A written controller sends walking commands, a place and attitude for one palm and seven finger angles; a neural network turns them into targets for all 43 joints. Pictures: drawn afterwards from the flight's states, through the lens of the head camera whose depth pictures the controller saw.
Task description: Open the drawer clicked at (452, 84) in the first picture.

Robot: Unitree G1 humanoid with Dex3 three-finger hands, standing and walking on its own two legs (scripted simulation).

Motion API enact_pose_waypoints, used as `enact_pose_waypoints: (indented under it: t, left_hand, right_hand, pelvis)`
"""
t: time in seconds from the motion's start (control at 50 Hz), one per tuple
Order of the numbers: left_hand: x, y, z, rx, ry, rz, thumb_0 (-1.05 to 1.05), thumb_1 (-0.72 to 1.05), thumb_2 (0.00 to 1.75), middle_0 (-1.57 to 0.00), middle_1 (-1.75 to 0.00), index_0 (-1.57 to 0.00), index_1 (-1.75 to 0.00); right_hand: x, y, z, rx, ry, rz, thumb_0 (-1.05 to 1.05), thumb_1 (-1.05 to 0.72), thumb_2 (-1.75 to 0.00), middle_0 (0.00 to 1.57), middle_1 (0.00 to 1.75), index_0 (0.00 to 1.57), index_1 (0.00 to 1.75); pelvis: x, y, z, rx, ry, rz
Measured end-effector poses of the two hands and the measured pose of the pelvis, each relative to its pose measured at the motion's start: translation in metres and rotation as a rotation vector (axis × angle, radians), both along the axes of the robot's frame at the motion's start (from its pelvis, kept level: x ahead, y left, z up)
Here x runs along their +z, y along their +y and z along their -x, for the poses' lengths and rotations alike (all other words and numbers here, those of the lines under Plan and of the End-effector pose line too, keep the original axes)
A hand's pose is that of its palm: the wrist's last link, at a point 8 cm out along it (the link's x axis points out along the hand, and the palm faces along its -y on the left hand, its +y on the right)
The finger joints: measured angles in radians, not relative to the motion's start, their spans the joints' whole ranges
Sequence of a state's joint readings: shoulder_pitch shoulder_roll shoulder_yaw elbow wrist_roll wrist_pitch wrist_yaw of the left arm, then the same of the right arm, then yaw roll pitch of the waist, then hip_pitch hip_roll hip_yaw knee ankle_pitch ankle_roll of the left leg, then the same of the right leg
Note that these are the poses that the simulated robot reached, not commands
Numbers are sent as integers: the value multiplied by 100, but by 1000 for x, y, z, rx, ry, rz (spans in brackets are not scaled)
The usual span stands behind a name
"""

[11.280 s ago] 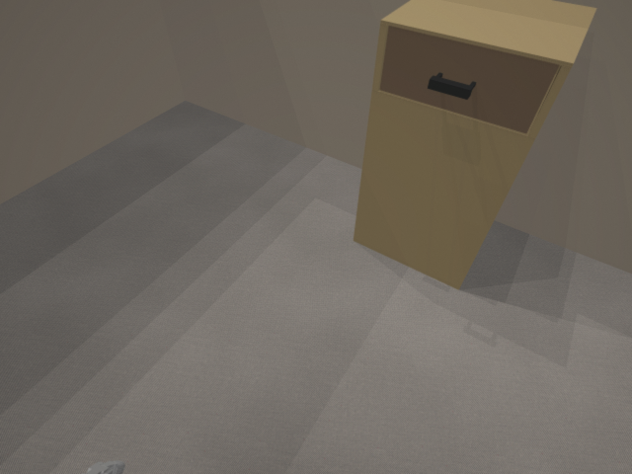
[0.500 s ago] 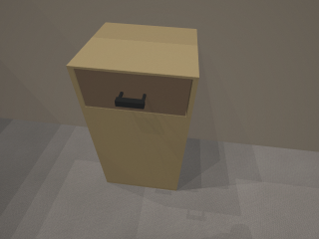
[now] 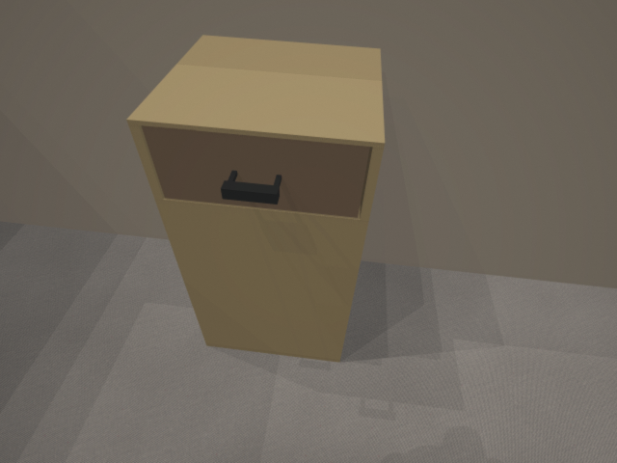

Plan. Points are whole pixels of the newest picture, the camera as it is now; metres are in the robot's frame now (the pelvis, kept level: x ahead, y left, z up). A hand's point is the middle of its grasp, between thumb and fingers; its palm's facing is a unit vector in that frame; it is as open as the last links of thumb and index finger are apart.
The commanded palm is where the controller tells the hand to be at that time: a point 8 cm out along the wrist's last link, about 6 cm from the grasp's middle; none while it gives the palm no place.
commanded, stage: look again from close up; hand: left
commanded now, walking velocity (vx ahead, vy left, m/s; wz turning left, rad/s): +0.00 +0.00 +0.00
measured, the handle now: (253, 184) +0.59 +0.15 +0.02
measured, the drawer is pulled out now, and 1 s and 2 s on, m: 0.00 0.00 0.00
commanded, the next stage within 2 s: raise the hand with hooked fingers in 0.46 s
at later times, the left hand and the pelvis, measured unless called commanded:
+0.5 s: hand out of the picture -0.02 +0.13 -0.18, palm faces +0.08 -0.99 -0.12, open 7.3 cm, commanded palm none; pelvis +0.00 -0.01 +0.00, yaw +0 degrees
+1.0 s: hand (212, 413) +0.19 +0.14 -0.04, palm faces +0.00 -0.39 -0.92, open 8.6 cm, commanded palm +0.16 +0.19 +0.01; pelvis +0.02 -0.01 -0.03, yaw -1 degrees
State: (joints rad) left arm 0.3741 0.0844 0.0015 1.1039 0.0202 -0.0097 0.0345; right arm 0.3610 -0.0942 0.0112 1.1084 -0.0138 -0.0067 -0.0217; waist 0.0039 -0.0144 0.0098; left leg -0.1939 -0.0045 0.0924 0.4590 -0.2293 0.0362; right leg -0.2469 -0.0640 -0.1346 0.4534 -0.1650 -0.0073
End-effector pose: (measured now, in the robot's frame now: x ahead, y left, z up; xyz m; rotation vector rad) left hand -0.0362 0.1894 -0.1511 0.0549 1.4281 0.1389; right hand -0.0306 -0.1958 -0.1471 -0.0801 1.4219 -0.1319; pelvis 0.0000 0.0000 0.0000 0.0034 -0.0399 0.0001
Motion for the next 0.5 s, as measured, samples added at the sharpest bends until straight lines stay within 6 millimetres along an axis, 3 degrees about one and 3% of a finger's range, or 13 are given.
enact_pose_waypoints:
  t: [0.5]
  left_hand:
    - [0,-7,-10,12,-17,1,0,91,90,-20,-30,-20,-30]
  right_hand:
    - [1,-4,-2,1,15,-3,0,-91,-90,19,30,19,30]
  pelvis:
    - [1,-8,-4,6,9,1]
